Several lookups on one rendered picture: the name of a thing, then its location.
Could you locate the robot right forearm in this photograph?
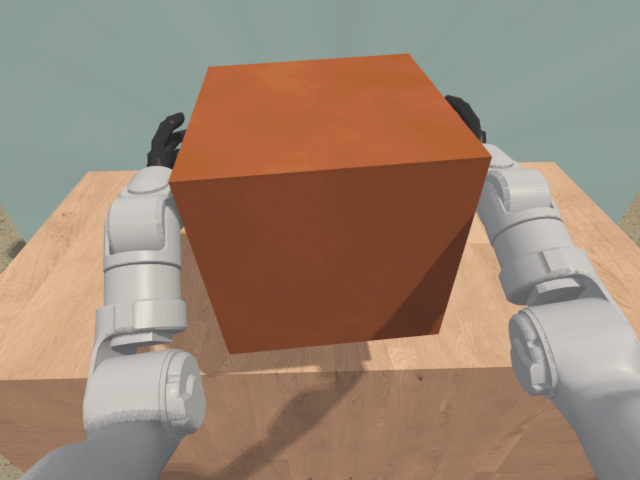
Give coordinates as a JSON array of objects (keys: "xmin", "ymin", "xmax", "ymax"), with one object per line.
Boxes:
[{"xmin": 476, "ymin": 143, "xmax": 640, "ymax": 359}]

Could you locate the carton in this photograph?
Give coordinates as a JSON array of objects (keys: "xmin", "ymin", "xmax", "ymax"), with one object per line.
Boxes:
[{"xmin": 168, "ymin": 53, "xmax": 492, "ymax": 355}]

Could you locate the right robot hand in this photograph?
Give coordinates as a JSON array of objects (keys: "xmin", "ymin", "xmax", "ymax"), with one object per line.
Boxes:
[{"xmin": 445, "ymin": 95, "xmax": 486, "ymax": 143}]

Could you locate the pedestal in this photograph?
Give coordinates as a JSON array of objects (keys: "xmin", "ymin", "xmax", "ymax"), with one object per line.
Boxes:
[{"xmin": 0, "ymin": 162, "xmax": 640, "ymax": 480}]

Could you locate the robot left forearm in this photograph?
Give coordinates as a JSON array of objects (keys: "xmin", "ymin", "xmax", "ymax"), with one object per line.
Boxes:
[{"xmin": 83, "ymin": 166, "xmax": 187, "ymax": 434}]

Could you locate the left robot hand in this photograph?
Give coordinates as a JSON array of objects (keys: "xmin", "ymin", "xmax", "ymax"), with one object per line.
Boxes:
[{"xmin": 147, "ymin": 112, "xmax": 187, "ymax": 170}]

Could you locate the right robot upper arm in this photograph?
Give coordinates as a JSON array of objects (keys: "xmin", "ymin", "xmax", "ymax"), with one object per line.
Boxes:
[{"xmin": 509, "ymin": 296, "xmax": 640, "ymax": 480}]

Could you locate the left robot upper arm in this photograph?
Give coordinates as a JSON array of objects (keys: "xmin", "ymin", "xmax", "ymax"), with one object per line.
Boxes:
[{"xmin": 18, "ymin": 349, "xmax": 206, "ymax": 480}]

